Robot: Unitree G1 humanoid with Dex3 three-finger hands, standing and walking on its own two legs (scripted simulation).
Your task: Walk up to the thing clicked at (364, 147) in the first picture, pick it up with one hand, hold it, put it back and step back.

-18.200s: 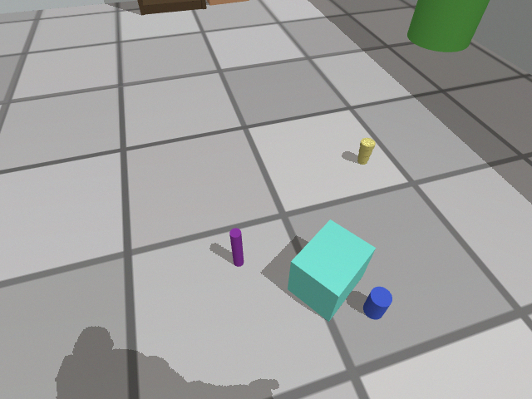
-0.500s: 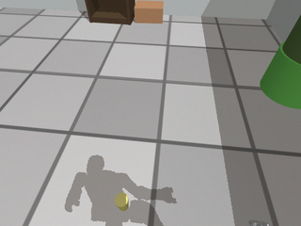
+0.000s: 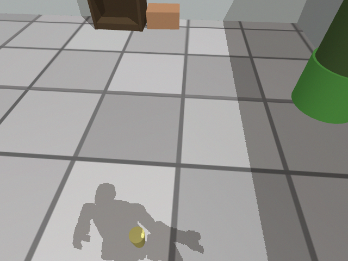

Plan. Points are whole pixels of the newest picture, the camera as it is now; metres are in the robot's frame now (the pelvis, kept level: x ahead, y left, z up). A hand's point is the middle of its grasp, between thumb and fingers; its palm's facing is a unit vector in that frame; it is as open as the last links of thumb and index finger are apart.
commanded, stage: walk up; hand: left
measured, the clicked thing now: (138, 238) +0.37 +0.19 -0.71
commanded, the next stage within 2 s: stand in 0.26 s
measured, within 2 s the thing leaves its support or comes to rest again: neither
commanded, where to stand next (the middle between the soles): +0.04 +0.00 m, yaw -1 degrees
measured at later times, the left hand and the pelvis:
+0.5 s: hand out of the picture +0.09 +0.25 -0.16, palm faces -0.03 -0.94 -0.34, open 7.4 cm; pelvis +0.01 -0.01 +0.00, yaw +0 degrees
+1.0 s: hand out of the picture +0.10 +0.24 -0.16, palm faces -0.03 -0.94 -0.35, open 7.4 cm; pelvis +0.02 -0.01 +0.00, yaw +0 degrees
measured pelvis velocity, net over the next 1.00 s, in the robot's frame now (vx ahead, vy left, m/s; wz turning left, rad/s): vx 0.02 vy -0.01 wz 0.00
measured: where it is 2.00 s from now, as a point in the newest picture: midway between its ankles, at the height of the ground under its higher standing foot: outside the picture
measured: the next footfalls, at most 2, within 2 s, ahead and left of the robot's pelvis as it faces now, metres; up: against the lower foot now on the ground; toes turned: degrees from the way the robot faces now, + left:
none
